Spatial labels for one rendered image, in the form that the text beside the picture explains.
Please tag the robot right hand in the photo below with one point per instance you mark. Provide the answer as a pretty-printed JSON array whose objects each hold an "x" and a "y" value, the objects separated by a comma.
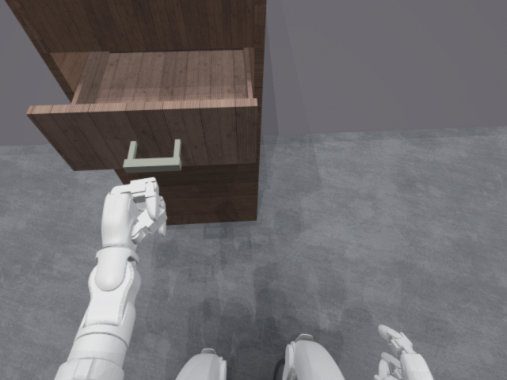
[{"x": 411, "y": 366}]

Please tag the cabinet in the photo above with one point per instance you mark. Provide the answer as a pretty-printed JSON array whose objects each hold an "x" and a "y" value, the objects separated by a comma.
[{"x": 64, "y": 32}]

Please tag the robot right thigh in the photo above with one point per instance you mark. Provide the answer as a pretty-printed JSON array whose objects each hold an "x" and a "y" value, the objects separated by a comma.
[{"x": 308, "y": 360}]

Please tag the handle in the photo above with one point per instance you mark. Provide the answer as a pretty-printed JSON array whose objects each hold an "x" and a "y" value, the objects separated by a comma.
[{"x": 144, "y": 165}]

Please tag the robot left hand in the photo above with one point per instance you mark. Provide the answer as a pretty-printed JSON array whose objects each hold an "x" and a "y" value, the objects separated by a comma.
[{"x": 120, "y": 213}]

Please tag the drawer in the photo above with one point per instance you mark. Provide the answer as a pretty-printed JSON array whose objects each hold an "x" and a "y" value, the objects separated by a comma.
[{"x": 201, "y": 96}]

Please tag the robot left thigh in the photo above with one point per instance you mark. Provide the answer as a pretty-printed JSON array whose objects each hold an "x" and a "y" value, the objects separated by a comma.
[{"x": 204, "y": 367}]

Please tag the robot left forearm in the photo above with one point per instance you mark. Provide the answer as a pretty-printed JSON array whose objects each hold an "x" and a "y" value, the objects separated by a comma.
[{"x": 104, "y": 335}]

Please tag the robot thigh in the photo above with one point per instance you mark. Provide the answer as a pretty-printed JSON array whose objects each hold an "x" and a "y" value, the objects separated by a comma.
[
  {"x": 308, "y": 360},
  {"x": 204, "y": 367}
]

